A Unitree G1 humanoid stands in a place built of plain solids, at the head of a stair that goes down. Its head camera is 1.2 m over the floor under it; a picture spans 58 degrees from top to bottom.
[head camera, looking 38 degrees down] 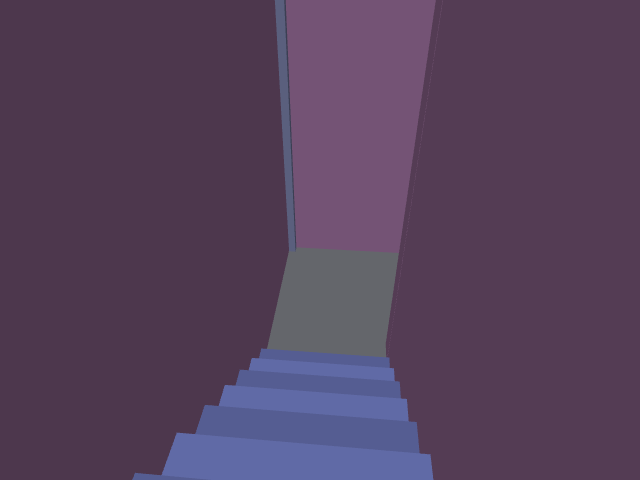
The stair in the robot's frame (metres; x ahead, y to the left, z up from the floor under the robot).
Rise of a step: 0.22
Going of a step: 0.25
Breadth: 0.98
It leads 5 degrees to the right of straight ahead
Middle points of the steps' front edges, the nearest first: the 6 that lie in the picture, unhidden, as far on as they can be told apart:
0.83 0.07 -0.43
1.08 0.05 -0.64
1.32 0.03 -0.86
1.57 0.01 -1.07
1.82 -0.01 -1.29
2.07 -0.04 -1.50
